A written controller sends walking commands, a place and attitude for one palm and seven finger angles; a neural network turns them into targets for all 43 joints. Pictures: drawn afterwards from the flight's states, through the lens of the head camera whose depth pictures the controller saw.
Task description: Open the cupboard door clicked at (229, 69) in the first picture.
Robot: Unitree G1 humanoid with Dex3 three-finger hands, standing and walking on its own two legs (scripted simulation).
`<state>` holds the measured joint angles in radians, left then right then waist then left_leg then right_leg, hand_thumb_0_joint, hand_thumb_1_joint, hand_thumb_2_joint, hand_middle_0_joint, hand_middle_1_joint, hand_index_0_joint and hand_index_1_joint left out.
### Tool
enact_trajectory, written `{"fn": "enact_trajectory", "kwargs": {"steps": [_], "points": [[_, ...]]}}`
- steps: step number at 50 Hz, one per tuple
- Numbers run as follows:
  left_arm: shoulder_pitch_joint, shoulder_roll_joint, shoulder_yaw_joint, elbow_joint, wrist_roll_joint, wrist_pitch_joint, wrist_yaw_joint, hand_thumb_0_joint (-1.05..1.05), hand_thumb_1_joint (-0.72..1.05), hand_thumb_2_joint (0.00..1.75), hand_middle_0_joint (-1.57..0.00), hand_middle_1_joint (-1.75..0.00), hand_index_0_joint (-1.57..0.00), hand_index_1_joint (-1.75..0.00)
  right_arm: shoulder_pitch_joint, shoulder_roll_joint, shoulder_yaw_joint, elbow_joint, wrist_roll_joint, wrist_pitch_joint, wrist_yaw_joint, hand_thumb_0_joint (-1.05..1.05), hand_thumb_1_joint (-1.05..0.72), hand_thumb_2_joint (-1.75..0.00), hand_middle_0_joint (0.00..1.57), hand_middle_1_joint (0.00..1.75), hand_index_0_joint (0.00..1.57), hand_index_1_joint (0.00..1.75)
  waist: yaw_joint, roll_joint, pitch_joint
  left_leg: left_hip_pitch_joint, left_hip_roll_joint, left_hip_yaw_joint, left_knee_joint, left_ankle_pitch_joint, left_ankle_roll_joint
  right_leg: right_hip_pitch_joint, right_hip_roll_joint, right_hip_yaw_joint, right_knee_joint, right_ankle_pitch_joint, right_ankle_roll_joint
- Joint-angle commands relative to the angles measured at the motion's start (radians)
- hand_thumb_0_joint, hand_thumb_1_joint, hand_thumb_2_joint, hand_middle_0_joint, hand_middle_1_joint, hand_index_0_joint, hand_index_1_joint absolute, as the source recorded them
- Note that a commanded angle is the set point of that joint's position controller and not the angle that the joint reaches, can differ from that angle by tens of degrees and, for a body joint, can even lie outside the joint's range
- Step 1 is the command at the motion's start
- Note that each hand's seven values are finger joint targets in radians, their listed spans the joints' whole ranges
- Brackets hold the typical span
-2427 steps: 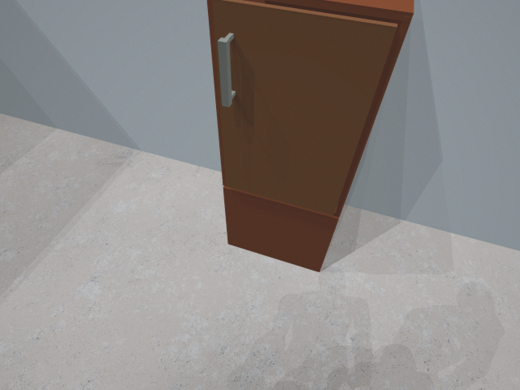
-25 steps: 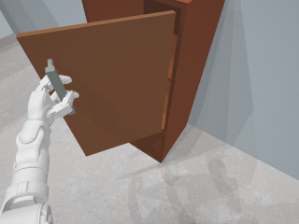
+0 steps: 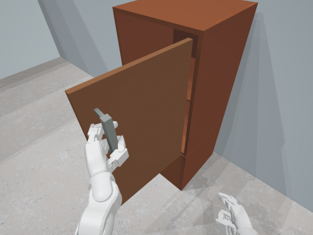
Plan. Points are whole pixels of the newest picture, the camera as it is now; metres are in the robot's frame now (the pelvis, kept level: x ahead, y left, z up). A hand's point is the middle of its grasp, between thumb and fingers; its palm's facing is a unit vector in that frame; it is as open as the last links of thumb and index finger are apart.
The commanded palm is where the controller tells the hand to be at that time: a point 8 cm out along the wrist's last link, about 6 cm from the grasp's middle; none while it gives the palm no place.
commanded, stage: open thumb and fingers to let go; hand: left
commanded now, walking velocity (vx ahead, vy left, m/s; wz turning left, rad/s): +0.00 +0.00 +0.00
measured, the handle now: (108, 136) +0.33 +0.15 +0.11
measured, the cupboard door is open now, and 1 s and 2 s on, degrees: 85 83 85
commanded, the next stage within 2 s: slide the hand sideways off the handle in 0.88 s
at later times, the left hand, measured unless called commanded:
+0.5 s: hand (120, 150) +0.29 +0.11 +0.11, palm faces +0.41 -0.91 +0.01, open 11.1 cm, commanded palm +0.24 +0.15 +0.10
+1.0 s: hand (120, 148) +0.29 +0.11 +0.11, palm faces +0.39 -0.92 -0.01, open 15.0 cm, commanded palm +0.25 +0.14 +0.10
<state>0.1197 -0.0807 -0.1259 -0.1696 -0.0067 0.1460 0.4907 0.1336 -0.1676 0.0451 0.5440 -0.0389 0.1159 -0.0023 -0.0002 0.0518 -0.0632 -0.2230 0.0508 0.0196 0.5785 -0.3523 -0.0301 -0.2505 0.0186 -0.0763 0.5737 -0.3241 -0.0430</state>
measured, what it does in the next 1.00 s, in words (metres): shifts its weight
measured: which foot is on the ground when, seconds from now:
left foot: down 0.00-1.00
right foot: down 0.00-1.00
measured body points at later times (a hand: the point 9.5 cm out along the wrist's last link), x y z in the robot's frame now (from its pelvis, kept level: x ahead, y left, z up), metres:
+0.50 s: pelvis -0.02 +0.00 +0.00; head -0.04 -0.03 +0.45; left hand +0.26 +0.15 +0.12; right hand +0.16 -0.22 -0.10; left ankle -0.03 +0.14 -0.73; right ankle -0.01 -0.09 -0.73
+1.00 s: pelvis -0.04 +0.03 +0.00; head -0.05 +0.03 +0.45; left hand +0.27 +0.15 +0.12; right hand +0.14 -0.16 -0.10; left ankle -0.03 +0.14 -0.73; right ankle -0.01 -0.09 -0.73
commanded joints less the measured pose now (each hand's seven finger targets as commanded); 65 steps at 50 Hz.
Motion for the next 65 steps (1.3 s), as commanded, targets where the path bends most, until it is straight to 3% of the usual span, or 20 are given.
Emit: {"fn": "enact_trajectory", "kwargs": {"steps": [1,3,8,11,15,16,23,27,29,34,43,49,50,52,54,56,58,60,62,65], "points": [[-0.232,0.01,0.013,-0.198,0.079,-0.071,0.068,0.0,0.9,0.9,-0.4,-1.35,-0.4,-1.35,-0.121,-0.091,-0.044,-0.123,-0.012,-0.051,-0.019,0.0,-0.9,-0.9,0.2,0.3,0.2,0.3,0.011,-0.126,-0.104,-0.008,-0.054,-0.001,-0.01,0.284,0.045,0.089,-0.058,0.078,-0.107,0.375,0.031],[-0.361,-0.03,-0.055,-0.162,0.101,-0.084,0.071,0.0,0.9,0.9,-0.4,-1.35,-0.4,-1.35,-0.118,-0.094,-0.045,-0.1,-0.011,-0.059,-0.021,0.0,-0.9,-0.9,0.2,0.3,0.2,0.3,-0.02,-0.145,-0.087,-0.008,-0.054,-0.014,-0.001,0.262,0.048,0.052,-0.065,0.084,-0.114,0.332,0.033],[-0.346,0.045,0.028,-0.09,0.071,-0.125,0.021,0.0,0.55,0.75,-0.38,-1.31,-0.38,-1.31,-0.101,-0.09,-0.052,-0.079,-0.01,-0.069,-0.05,0.0,-0.9,-0.9,0.2,0.3,0.2,0.3,0.021,-0.164,-0.182,0.0,-0.063,-0.009,-0.019,0.261,0.047,0.131,-0.081,0.106,-0.12,0.392,0.046],[-0.323,0.039,0.046,-0.1,0.026,-0.148,-0.011,0.0,0.34,0.66,-0.36,-1.29,-0.36,-1.29,-0.101,-0.087,-0.051,-0.083,-0.007,-0.079,-0.059,0.0,-0.9,-0.9,0.2,0.3,0.2,0.3,0.033,-0.145,-0.196,0.008,-0.063,-0.005,-0.036,0.275,0.046,0.163,-0.081,0.101,-0.117,0.44,0.05],[-0.348,0.03,0.036,-0.085,0.007,-0.168,-0.026,0.0,0.06,0.54,-0.34,-1.26,-0.34,-1.26,-0.106,-0.091,-0.049,-0.075,0.0,-0.093,-0.059,0.0,-0.9,-0.9,0.2,0.3,0.2,0.3,0.022,-0.125,-0.131,0.011,-0.059,-0.006,-0.046,0.255,0.045,0.123,-0.076,0.092,-0.133,0.373,0.045],[-0.346,0.024,0.035,-0.083,0.005,-0.172,-0.024,0.0,-0.01,0.51,-0.33,-1.25,-0.33,-1.25,-0.105,-0.093,-0.05,-0.077,-0.003,-0.099,-0.058,0.0,-0.9,-0.9,0.2,0.3,0.2,0.3,0.025,-0.151,-0.134,0.011,-0.06,-0.008,-0.048,0.25,0.046,0.122,-0.074,0.088,-0.136,0.354,0.046],[-0.395,0.025,0.028,-0.037,0.039,-0.186,0.009,0.0,-0.5,0.3,-0.3,-1.2,-0.3,-1.2,-0.107,-0.094,-0.056,-0.064,-0.005,-0.116,-0.051,0.0,-0.9,-0.9,0.2,0.3,0.2,0.3,0.028,-0.139,-0.121,0.023,-0.058,-0.007,-0.049,0.231,0.048,0.079,-0.066,0.076,-0.15,0.228,0.031],[-0.484,-0.017,-0.012,0.012,0.054,-0.177,0.027,0.0,-0.5,0.3,-0.28,-1.1,-0.28,-1.1,-0.12,-0.093,-0.053,-0.059,-0.004,-0.114,-0.049,0.0,-0.9,-0.9,0.2,0.3,0.2,0.3,0.011,-0.127,-0.087,0.02,-0.059,-0.01,-0.055,0.192,0.048,0.033,-0.061,0.06,-0.155,0.144,0.025],[-0.499,-0.035,-0.026,0.017,0.066,-0.174,0.039,0.0,-0.5,0.3,-0.27,-1.0,-0.27,-1.0,-0.119,-0.091,-0.053,-0.061,-0.005,-0.114,-0.046,0.0,-0.9,-0.9,0.2,0.3,0.2,0.3,0.019,-0.095,-0.11,0.028,-0.057,-0.016,-0.064,0.19,0.045,0.03,-0.055,0.045,-0.143,0.126,0.016],[-0.514,-0.065,-0.051,0.048,0.081,-0.158,0.063,0.0,-0.5,0.3,-0.22,-0.75,-0.22,-0.75,-0.118,-0.09,-0.054,-0.059,-0.005,-0.102,-0.037,0.0,-0.9,-0.9,0.2,0.3,0.2,0.3,0.019,-0.1,-0.124,0.023,-0.047,-0.024,-0.074,0.205,0.038,0.028,-0.043,0.02,-0.113,0.142,0.008],[-0.655,-0.068,-0.044,0.139,0.109,-0.124,0.119,0.0,-0.5,0.3,-0.15,-0.3,-0.15,-0.3,-0.138,-0.084,-0.047,-0.041,-0.007,-0.075,-0.038,0.0,-0.9,-0.9,0.2,0.3,0.2,0.3,0.02,-0.093,-0.1,-0.016,-0.045,-0.042,-0.091,0.136,0.028,-0.008,-0.034,0.005,-0.096,0.062,-0.001],[-0.699,-0.129,-0.088,0.167,0.106,-0.116,0.132,0.0,-0.5,0.3,-0.15,-0.3,-0.15,-0.3,-0.141,-0.084,-0.048,-0.036,-0.002,-0.068,-0.03,0.0,-0.9,-0.9,0.2,0.3,0.2,0.3,0.009,-0.089,-0.127,-0.024,-0.04,-0.052,-0.092,0.125,0.02,-0.029,-0.029,-0.008,-0.063,0.062,-0.003],[-0.675,-0.066,-0.277,0.189,0.181,-0.163,-0.075,0.0,-0.5,0.3,-0.15,-0.3,-0.15,-0.3,-0.039,-0.115,-0.049,-0.004,-0.004,-0.062,-0.029,0.0,-0.9,-0.9,0.2,0.3,0.2,0.3,-0.076,-0.167,-0.09,0.017,-0.027,-0.056,-0.08,0.158,0.036,-0.082,-0.032,0.021,-0.046,0.115,0.0],[-0.751,0.052,-0.18,0.126,0.132,-0.244,-0.246,0.0,-0.5,0.3,-0.15,-0.3,-0.15,-0.3,-0.033,-0.115,-0.05,-0.05,0.008,-0.072,-0.056,0.0,-0.9,-0.9,0.2,0.3,0.2,0.3,-0.032,-0.097,-0.185,0.036,-0.041,-0.051,-0.071,0.183,0.045,-0.034,-0.034,0.024,-0.036,0.154,-0.008],[-0.772,0.046,-0.202,0.119,0.09,-0.277,-0.355,0.0,-0.5,0.3,-0.15,-0.3,-0.15,-0.3,-0.041,-0.112,-0.038,-0.066,0.023,-0.093,-0.069,0.0,-0.9,-0.9,0.2,0.3,0.2,0.3,-0.04,-0.033,-0.182,0.05,-0.045,-0.058,-0.071,0.148,0.044,-0.05,-0.035,0.024,-0.036,0.128,-0.008],[-0.795,0.057,-0.192,0.173,0.006,-0.273,-0.474,0.0,-0.5,0.3,-0.15,-0.3,-0.15,-0.3,-0.053,-0.122,-0.021,-0.071,0.042,-0.116,-0.085,0.0,-0.9,-0.9,0.2,0.3,0.2,0.3,-0.056,-0.049,-0.134,0.032,-0.048,-0.072,-0.085,0.076,0.046,-0.066,-0.028,0.017,-0.046,0.083,-0.007],[-0.788,0.047,-0.134,0.191,-0.103,-0.244,-0.519,0.0,-0.5,0.3,-0.15,-0.3,-0.15,-0.3,-0.082,-0.123,-0.011,-0.087,0.062,-0.146,-0.095,0.0,-0.9,-0.9,0.2,0.3,0.2,0.3,-0.036,-0.041,-0.107,0.006,-0.053,-0.082,-0.107,0.0,0.04,-0.059,-0.02,0.008,-0.06,0.033,-0.005],[-0.739,0.048,-0.077,0.205,-0.158,-0.218,-0.516,0.0,-0.5,0.3,-0.15,-0.3,-0.15,-0.3,-0.09,-0.125,-0.009,-0.086,0.071,-0.171,-0.094,0.0,-0.9,-0.9,0.2,0.3,0.2,0.3,-0.017,-0.06,-0.09,-0.019,-0.052,-0.092,-0.125,-0.051,0.031,-0.061,-0.017,-0.005,-0.063,0.0,0.002],[-0.692,0.039,-0.055,0.189,-0.168,-0.207,-0.49,0.0,-0.5,0.3,-0.15,-0.3,-0.15,-0.3,-0.084,-0.127,-0.012,-0.093,0.07,-0.194,-0.081,0.0,-0.9,-0.9,0.2,0.3,0.2,0.3,-0.001,-0.085,-0.098,-0.029,-0.05,-0.095,-0.13,-0.049,0.028,-0.06,-0.017,-0.01,-0.057,0.0,0.007],[-0.576,0.084,-0.014,0.147,-0.129,-0.219,-0.447,0.0,-0.5,0.3,-0.15,-0.3,-0.15,-0.3,-0.067,-0.126,-0.02,-0.1,0.063,-0.21,-0.054,0.0,-0.9,-0.9,0.2,0.3,0.2,0.3,0.027,-0.1,-0.106,-0.032,-0.047,-0.079,-0.126,0.012,0.025,-0.038,-0.02,-0.007,-0.057,0.024,0.007]]}}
